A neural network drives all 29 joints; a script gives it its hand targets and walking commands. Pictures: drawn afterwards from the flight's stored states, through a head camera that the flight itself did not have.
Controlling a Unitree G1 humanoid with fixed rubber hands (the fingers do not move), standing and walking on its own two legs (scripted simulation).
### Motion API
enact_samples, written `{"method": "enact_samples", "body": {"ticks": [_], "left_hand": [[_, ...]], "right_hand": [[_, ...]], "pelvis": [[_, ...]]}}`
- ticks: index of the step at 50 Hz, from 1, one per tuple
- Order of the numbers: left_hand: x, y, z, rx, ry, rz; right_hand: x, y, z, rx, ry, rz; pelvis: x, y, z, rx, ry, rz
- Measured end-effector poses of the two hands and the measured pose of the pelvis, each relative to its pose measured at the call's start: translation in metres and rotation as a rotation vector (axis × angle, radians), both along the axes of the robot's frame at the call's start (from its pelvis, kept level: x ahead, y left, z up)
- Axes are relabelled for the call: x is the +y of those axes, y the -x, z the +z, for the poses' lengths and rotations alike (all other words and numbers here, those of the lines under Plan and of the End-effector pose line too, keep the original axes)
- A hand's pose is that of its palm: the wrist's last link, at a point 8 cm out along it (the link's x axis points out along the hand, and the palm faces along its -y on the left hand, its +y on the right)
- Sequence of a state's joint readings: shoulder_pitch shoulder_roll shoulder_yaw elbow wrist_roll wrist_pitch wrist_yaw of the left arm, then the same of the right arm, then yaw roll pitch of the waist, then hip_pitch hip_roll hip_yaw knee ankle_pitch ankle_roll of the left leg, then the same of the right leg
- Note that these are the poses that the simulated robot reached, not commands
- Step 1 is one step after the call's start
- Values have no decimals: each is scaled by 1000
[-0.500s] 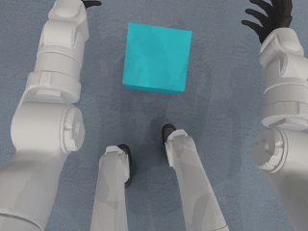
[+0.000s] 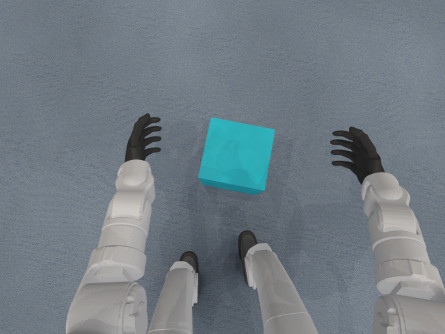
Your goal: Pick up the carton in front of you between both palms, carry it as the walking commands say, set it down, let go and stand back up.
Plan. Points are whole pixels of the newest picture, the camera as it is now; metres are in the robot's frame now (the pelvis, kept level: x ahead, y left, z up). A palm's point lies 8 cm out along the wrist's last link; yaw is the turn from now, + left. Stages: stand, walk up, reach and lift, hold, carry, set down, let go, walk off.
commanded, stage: let go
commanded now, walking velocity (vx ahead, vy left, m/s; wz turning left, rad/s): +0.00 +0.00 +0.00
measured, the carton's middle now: (235, 160) +0.47 -0.08 -0.59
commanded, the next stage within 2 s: stand in 1.06 s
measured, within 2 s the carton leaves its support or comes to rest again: neither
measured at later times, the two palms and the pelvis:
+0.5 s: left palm (55, 245) +0.28 +0.23 -0.02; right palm (380, 266) +0.20 -0.22 -0.01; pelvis +0.05 +0.03 +0.06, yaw -3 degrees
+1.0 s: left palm (27, 281) +0.24 +0.25 +0.00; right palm (383, 257) +0.21 -0.22 +0.00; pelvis +0.06 +0.03 +0.06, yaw -4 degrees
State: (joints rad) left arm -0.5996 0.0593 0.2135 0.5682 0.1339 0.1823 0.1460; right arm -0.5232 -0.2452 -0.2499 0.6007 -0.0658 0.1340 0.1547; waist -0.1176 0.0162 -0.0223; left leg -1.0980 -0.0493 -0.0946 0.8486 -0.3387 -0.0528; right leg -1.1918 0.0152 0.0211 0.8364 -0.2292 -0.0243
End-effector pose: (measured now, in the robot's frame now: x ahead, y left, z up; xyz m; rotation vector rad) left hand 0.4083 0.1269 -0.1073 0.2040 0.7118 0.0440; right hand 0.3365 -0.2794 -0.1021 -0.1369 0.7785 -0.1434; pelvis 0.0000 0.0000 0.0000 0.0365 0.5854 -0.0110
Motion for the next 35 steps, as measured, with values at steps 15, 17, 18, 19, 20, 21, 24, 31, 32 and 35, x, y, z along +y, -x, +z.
{"method": "enact_samples", "body": {"ticks": [15,17,18,19,20,21,24,31,32,35], "left_hand": [[47,75,55,30,2,-53],[57,87,61,34,4,-53],[62,94,64,36,5,-52],[67,100,67,37,5,-51],[72,106,70,38,6,-49],[78,112,73,39,6,-47],[94,127,81,44,5,-40],[130,158,100,58,-3,-15],[134,161,102,60,-3,-11],[142,169,106,67,-1,-3]], "right_hand": [[27,99,67,14,-9,-15],[35,112,76,17,-9,-18],[39,118,79,20,-9,-20],[42,123,83,22,-9,-21],[46,128,86,25,-9,-21],[50,131,88,27,-10,-20],[61,137,94,30,-11,-13],[79,129,98,17,-10,15],[81,127,98,14,-10,19],[85,122,99,10,-8,30]], "pelvis": [[3,-37,43,-259,28,-35],[7,-41,48,-301,34,-37],[9,-43,50,-322,37,-37],[11,-45,52,-343,40,-38],[13,-47,54,-364,43,-38],[15,-49,56,-384,46,-39],[23,-53,60,-441,55,-40],[40,-62,65,-543,69,-41],[42,-63,65,-554,70,-41],[45,-65,66,-584,71,-38]]}}
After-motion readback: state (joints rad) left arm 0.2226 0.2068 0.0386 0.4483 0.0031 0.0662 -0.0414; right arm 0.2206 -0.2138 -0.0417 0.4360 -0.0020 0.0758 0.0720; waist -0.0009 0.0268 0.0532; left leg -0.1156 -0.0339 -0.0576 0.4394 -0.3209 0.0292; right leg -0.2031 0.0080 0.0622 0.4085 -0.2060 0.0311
